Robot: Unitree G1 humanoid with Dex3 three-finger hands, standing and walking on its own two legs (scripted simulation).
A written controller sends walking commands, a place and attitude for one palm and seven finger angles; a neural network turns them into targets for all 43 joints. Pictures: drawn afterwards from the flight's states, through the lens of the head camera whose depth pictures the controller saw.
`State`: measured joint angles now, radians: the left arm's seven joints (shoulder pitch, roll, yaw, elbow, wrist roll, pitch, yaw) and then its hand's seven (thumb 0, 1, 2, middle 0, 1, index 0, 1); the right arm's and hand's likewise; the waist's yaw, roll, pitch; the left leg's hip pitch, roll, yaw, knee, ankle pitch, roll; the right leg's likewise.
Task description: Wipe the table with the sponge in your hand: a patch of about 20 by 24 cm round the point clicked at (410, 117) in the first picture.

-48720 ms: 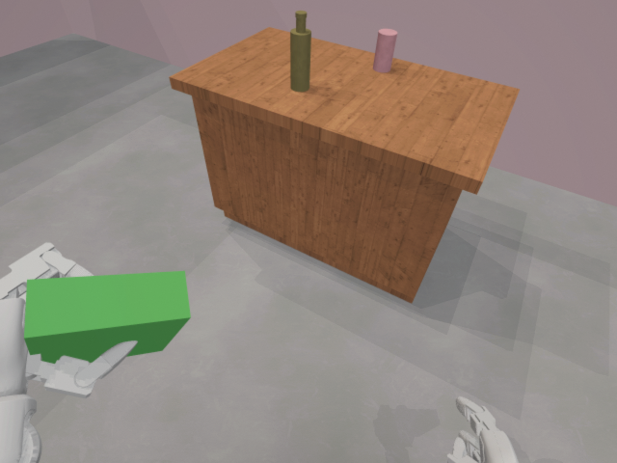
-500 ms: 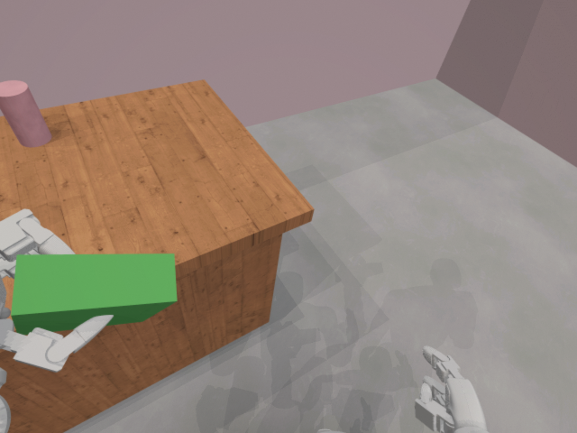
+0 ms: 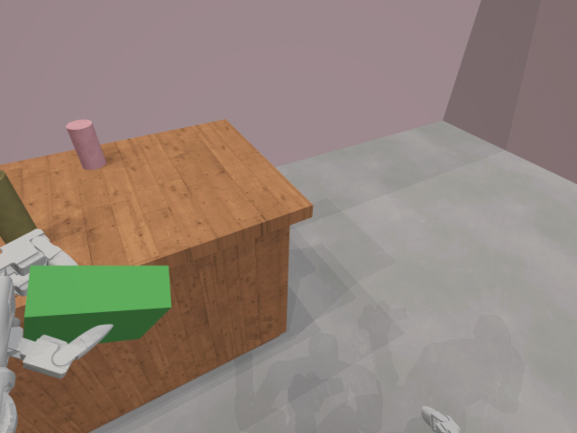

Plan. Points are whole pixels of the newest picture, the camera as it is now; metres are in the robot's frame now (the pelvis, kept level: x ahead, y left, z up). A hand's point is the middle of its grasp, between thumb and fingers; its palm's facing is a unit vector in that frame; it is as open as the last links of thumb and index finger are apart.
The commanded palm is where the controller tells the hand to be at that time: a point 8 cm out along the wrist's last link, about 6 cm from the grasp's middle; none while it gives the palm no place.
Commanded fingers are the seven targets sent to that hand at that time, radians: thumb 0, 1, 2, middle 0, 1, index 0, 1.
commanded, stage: stop stepping back and stand still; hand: left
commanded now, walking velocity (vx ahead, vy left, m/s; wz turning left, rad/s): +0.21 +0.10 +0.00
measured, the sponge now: (115, 307) +0.22 +0.20 +0.15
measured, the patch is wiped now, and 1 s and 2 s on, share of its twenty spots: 1.00 1.00 1.00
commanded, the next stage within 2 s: stand and wait in 1.26 s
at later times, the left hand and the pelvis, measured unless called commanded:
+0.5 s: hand (26, 366) +0.14 +0.24 +0.17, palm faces +0.44 -0.80 -0.41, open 9.0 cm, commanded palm +0.09 +0.28 +0.20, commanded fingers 0.00 0.10 1.30 -1.20 -1.60 -1.20 -1.60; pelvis -0.05 -0.01 +0.00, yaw +3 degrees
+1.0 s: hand (23, 349) +0.16 +0.26 +0.17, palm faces +0.44 -0.83 -0.34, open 9.0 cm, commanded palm +0.11 +0.30 +0.20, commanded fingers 0.00 0.10 1.30 -1.20 -1.60 -1.20 -1.60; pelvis -0.03 +0.01 +0.02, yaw +4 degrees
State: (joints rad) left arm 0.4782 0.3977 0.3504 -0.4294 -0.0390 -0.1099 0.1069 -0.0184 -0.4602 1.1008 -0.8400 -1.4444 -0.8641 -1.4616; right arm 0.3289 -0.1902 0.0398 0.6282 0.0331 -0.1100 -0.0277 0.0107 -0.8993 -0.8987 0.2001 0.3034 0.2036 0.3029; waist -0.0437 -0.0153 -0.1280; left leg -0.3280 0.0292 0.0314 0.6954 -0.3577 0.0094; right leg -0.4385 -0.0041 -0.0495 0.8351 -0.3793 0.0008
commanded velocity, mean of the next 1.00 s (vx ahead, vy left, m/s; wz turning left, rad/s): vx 0.05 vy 0.01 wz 0.00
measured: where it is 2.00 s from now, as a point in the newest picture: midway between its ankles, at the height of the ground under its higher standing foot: outside the picture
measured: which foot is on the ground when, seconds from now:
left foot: down 0.00-0.02, up 0.04-0.24, down 0.26-1.00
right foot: up 0.00-0.00, down 0.02-1.00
